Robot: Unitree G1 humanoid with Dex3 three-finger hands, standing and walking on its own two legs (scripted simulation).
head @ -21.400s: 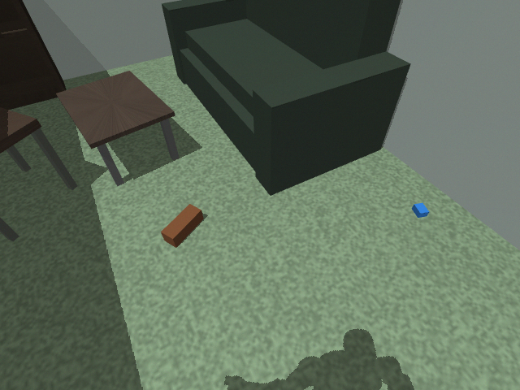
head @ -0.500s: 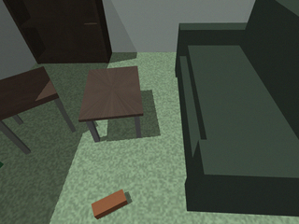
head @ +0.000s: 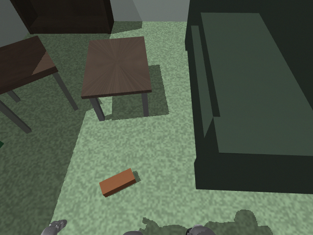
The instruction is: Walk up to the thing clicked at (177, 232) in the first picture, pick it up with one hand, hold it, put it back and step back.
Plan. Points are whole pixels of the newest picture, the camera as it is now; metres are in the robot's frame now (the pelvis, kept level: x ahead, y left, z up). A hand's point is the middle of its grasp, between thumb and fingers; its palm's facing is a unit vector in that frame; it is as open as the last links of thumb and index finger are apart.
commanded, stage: walk up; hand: left
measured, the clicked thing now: (118, 182) +0.46 +0.27 -0.72
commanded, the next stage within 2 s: none
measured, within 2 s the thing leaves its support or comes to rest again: neither
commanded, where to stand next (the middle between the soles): +0.12 -0.03 m, yaw -1 degrees
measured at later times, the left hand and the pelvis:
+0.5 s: hand out of the picture +0.02 +0.25 -0.15, palm faces -0.09 -0.91 -0.40, open 7.4 cm; pelvis -0.10 -0.01 +0.00, yaw -4 degrees
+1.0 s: hand out of the picture -0.15 +0.26 -0.15, palm faces -0.01 -0.94 -0.34, open 7.4 cm; pelvis -0.25 -0.01 +0.01, yaw -2 degrees
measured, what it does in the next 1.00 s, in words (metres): walks backwards: left foot, then right foot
